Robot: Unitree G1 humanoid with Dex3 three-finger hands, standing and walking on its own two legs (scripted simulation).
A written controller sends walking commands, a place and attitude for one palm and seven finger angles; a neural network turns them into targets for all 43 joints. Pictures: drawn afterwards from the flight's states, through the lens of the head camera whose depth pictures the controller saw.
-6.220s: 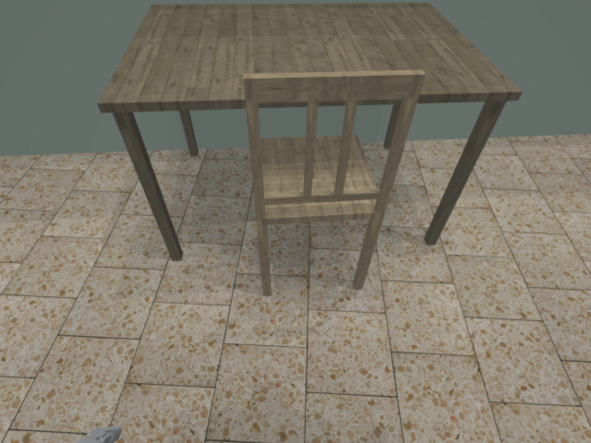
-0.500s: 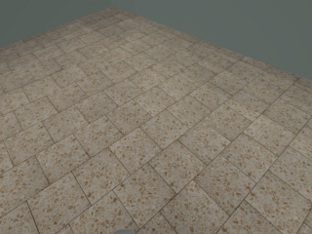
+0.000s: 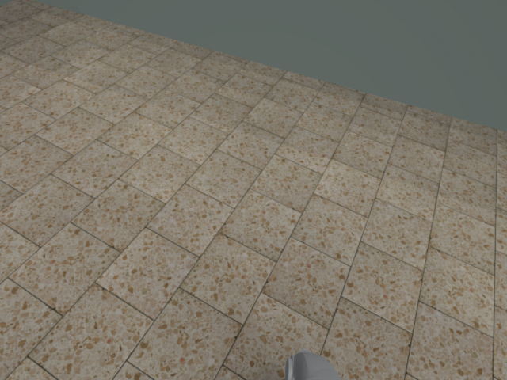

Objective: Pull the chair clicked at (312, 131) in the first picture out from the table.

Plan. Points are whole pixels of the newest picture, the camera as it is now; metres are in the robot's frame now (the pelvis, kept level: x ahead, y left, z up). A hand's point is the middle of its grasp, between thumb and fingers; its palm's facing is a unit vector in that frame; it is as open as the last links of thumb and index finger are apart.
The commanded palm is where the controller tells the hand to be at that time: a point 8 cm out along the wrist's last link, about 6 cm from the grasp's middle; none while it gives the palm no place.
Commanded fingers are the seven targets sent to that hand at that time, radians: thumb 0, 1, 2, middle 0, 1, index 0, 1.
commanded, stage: walk to a spot facing it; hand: left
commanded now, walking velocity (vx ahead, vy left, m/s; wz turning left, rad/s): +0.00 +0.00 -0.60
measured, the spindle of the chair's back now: out of the picture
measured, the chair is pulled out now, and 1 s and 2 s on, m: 0.00 0.00 0.00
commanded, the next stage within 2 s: turn to face it in 0.06 s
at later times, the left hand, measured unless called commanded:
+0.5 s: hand (184, 339) +0.21 +0.13 -0.16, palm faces -0.02 -0.99 -0.16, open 7.3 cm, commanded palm none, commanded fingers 0.00 0.90 0.90 -0.20 -0.30 -0.20 -0.30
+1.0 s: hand out of the picture +0.12 +0.23 -0.17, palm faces +0.27 -0.93 -0.25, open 7.4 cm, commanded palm none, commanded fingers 0.00 0.90 0.90 -0.20 -0.30 -0.20 -0.30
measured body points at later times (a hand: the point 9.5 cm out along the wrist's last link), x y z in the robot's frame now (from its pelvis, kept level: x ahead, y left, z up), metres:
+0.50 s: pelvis +0.08 -0.03 -0.01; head +0.10 -0.03 +0.44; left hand +0.21 +0.18 -0.14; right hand +0.09 -0.26 -0.16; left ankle +0.09 +0.11 -0.70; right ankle +0.08 -0.12 -0.74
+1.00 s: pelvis +0.08 +0.00 +0.00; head +0.12 +0.03 +0.45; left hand +0.11 +0.28 -0.15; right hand +0.19 -0.23 -0.14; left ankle +0.09 +0.09 -0.74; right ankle +0.09 -0.18 -0.67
